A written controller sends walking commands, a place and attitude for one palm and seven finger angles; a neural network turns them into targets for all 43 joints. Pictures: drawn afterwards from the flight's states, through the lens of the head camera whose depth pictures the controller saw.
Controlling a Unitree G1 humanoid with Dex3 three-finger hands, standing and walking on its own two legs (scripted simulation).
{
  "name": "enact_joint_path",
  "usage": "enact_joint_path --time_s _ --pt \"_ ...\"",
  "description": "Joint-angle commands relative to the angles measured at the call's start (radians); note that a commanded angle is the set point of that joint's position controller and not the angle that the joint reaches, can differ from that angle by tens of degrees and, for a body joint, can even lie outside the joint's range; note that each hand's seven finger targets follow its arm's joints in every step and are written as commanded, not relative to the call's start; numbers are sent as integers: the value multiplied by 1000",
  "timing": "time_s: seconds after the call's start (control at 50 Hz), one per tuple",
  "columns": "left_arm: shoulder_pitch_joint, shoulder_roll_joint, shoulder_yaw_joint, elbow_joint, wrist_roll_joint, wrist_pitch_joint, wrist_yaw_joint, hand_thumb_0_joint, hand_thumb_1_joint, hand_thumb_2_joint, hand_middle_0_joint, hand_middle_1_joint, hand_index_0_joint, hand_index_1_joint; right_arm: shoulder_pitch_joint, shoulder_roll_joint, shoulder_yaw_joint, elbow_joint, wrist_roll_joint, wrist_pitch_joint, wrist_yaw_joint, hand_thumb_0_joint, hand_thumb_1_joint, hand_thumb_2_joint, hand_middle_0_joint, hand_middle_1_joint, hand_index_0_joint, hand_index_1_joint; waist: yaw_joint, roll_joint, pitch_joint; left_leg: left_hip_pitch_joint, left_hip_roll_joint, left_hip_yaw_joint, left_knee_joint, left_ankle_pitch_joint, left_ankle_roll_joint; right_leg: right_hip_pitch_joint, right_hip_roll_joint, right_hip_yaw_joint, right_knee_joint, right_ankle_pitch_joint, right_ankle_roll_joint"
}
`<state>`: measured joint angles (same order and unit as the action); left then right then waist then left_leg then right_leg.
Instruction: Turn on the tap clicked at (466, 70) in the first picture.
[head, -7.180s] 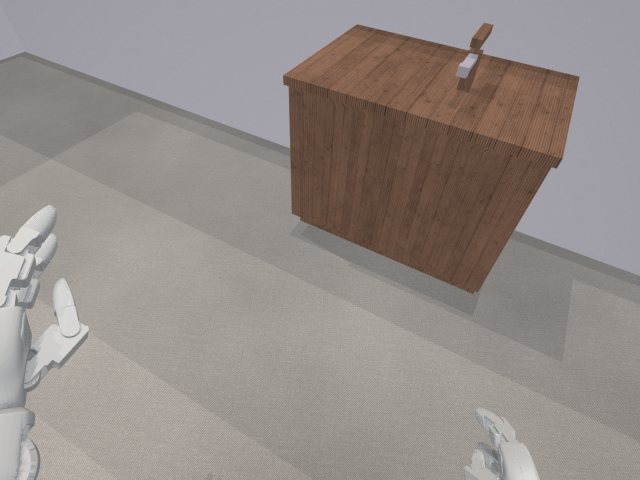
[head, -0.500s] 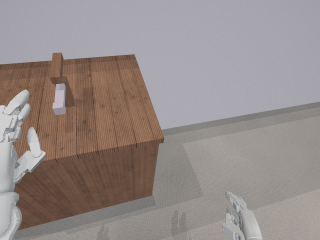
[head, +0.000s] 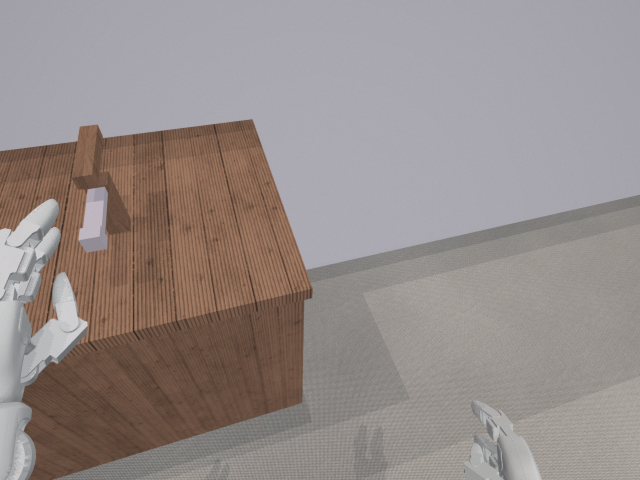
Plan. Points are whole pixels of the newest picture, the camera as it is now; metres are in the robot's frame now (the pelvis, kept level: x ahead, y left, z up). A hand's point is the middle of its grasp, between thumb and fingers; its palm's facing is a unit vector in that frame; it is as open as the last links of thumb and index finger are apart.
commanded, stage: shuffle to correct the standing spot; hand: left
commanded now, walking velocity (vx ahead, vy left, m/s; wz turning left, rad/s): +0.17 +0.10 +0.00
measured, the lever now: (93, 238) +0.41 +0.37 +0.03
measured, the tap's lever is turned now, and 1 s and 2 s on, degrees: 0 0 0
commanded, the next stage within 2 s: come to a stop and stand still in 0.96 s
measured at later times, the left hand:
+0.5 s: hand (72, 284) +0.26 +0.27 +0.15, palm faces +0.36 -0.83 -0.42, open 7.4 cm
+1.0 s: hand (37, 253) +0.28 +0.31 +0.17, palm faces +0.38 -0.79 -0.48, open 7.4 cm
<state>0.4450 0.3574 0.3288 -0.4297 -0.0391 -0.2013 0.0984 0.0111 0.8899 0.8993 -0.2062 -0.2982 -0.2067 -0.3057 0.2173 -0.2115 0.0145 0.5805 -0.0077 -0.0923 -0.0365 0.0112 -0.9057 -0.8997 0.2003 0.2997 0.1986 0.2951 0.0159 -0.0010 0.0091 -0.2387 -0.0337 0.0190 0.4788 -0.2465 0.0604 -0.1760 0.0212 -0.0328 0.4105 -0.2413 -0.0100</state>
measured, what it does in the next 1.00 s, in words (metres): steps on the spot: left foot, then right foot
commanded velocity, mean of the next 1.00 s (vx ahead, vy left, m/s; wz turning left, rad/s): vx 0.18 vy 0.08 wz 0.00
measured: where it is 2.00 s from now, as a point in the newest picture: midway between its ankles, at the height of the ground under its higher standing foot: outside the picture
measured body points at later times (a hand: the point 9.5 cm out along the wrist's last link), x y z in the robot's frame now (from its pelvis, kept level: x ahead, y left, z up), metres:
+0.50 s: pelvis +0.04 +0.03 -0.02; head +0.06 +0.04 +0.43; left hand +0.23 +0.32 +0.17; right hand +0.21 -0.20 -0.09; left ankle +0.00 +0.08 -0.74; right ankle -0.01 -0.11 -0.73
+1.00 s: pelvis +0.06 +0.07 -0.02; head +0.08 +0.07 +0.43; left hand +0.25 +0.35 +0.20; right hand +0.23 -0.15 -0.11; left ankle +0.08 +0.17 -0.73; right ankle +0.07 -0.03 -0.74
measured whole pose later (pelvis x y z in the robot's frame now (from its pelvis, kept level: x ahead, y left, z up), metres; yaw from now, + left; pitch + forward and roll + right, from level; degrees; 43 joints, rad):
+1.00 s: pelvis +0.06 +0.07 -0.02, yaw +2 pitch +0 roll -1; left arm 0.45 0.42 0.41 -0.52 -0.03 -0.25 0.10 0.01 0.89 0.90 -0.21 -0.30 -0.21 -0.31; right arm 0.22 -0.17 0.01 0.60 0.01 -0.10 -0.02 0.01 -0.91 -0.90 0.20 0.30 0.20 0.29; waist -0.02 0.01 0.04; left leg -0.40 -0.02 -0.01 0.78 -0.37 0.03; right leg -0.30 0.01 -0.09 0.63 -0.33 -0.04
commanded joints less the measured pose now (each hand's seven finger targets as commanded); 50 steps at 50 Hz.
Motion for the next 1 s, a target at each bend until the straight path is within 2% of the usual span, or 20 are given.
enact_joint_path --time_s 0.0,0.2,0.34,0.46,0.52,0.54,0.58,0.6,0.62,0.66,0.7,0.72,0.74,0.78,0.8,0.9,0.92,0.94,0.96,0.98 --pt "-139 180 113 -221 -4 -69 21 0 900 900 -200 -300 -200 -300 -106 -127 -55 -152 7 -50 -6 0 -900 -900 200 300 200 300 -12 13 -63 -40 54 -88 9 -22 -6 -24 -148 187 -78 -83 -73" --pt "-79 203 157 -242 -8 -93 20 0 900 900 -200 -300 -200 -300 -99 -126 -57 -154 16 -46 2 0 -900 -900 200 300 200 300 -6 84 -143 1 115 -162 27 362 16 44 -82 43 174 238 -39" --pt "-35 210 179 -264 -19 -100 26 0 900 900 -200 -300 -200 -300 -79 -122 -67 -146 26 -29 15 0 -900 -900 200 300 200 300 -17 -5 -185 -9 55 -65 159 424 -21 99 -160 123 184 433 -86" --pt "-70 210 162 -303 -3 -93 16 0 900 900 -200 -300 -200 -300 -70 -121 -63 -158 9 -26 18 0 -900 -900 200 300 200 300 -28 184 -101 205 192 -264 -38 637 1 -212 -23 -40 300 -172 -15" --pt "-71 205 168 -287 0 -95 19 0 900 900 -200 -300 -200 -300 -82 -122 -59 -161 9 -27 18 0 -900 -900 200 300 200 300 -9 126 -129 50 157 -175 50 595 -27 27 -35 -55 89 -4 -41" --pt "-49 212 181 -250 0 -93 21 0 900 900 -200 -300 -200 -300 -86 -122 -61 -161 16 -24 16 0 -900 -900 200 300 200 300 3 62 -169 -101 120 -132 152 493 -39 218 -80 -3 49 182 -68" --pt "-10 187 167 -213 -23 -90 25 0 900 900 -200 -300 -200 -300 -63 -136 -95 -170 33 -21 15 0 -900 -900 200 300 200 300 3 -281 -158 -363 -18 -32 580 54 -55 296 -383 403 -29 383 -257" --pt "-5 184 169 -194 -33 -96 31 0 900 900 -200 -300 -200 -300 -77 -148 -92 -161 37 -16 21 0 -900 -900 200 300 200 300 2 -227 -96 -440 21 -123 696 -256 -40 214 -474 494 -57 368 -297" --pt "-15 178 175 -195 -36 -96 36 0 900 900 -200 -300 -200 -300 -72 -130 -76 -142 31 0 28 0 -900 -900 200 300 200 300 3 -131 -38 -461 100 -210 666 -318 -27 128 -478 431 -41 272 -262" --pt "-103 161 135 -273 -5 -96 40 0 900 900 -200 -300 -200 -300 -81 -87 -50 -128 20 13 33 0 -900 -900 200 300 200 300 -28 -60 -46 -225 121 -113 386 -208 -16 -64 -360 194 9 211 -172" --pt "-153 181 128 -332 0 -90 50 0 900 900 -200 -300 -200 -300 -101 -81 -57 -116 18 -11 4 0 -900 -900 200 300 200 300 -39 42 -63 85 12 42 100 28 -38 -195 -204 15 112 52 -85" --pt "-149 185 131 -342 2 -95 51 0 900 900 -200 -300 -200 -300 -91 -97 -69 -117 17 -28 -9 0 -900 -900 200 300 200 300 -39 130 -86 166 26 -5 24 40 -20 -223 -151 -18 249 -1 -57" --pt "-152 187 134 -364 8 -99 52 0 900 900 -200 -300 -200 -300 -88 -133 -84 -140 17 -40 -15 0 -900 -900 200 300 200 300 -31 288 -86 177 173 -248 -58 60 61 -308 -51 -47 440 -137 -11" --pt "-172 247 184 -358 16 -100 45 0 900 900 -200 -300 -200 -300 -101 -106 -71 -141 9 -58 -10 0 -900 -900 200 300 200 300 -27 299 -72 64 289 -514 -190 56 171 -344 -26 18 677 -336 -6" --pt "-186 274 212 -384 14 -101 40 0 900 900 -200 -300 -200 -300 -117 -93 -64 -136 6 -61 -9 0 -900 -900 200 300 200 300 -18 258 -70 52 301 -517 -170 131 193 -351 -44 42 702 -324 -6" --pt "19 184 190 -259 2 -101 22 0 900 900 -200 -300 -200 -300 -88 -101 -56 -123 30 -66 15 0 -900 -900 200 300 200 300 7 155 -167 -136 166 -139 45 165 67 63 -35 -31 77 -69 -16" --pt "25 201 196 -232 3 -100 23 0 900 900 -200 -300 -200 -300 -82 -94 -49 -122 27 -58 13 0 -900 -900 200 300 200 300 2 39 -170 -257 109 -96 159 8 34 184 -87 60 -24 -21 -44" --pt "22 236 222 -199 1 -91 26 0 900 900 -200 -300 -200 -300 -71 -86 -56 -120 21 -51 10 0 -900 -900 200 300 200 300 -6 -184 -168 -386 12 -6 381 -158 -8 235 -260 340 -127 -120 -131" --pt "9 215 217 -149 -16 -73 27 0 900 900 -200 -300 -200 -300 -58 -101 -67 -118 21 -54 7 0 -900 -900 200 300 200 300 -5 -288 -104 -439 -4 6 576 -249 -38 119 -411 543 -208 -238 -221" --pt "-21 150 147 -159 -21 -66 19 0 900 900 -200 -300 -200 -300 -49 -124 -88 -122 30 -51 10 0 -900 -900 200 300 200 300 -16 -271 -28 -465 30 -55 680 -212 -51 42 -423 576 -235 -234 -260"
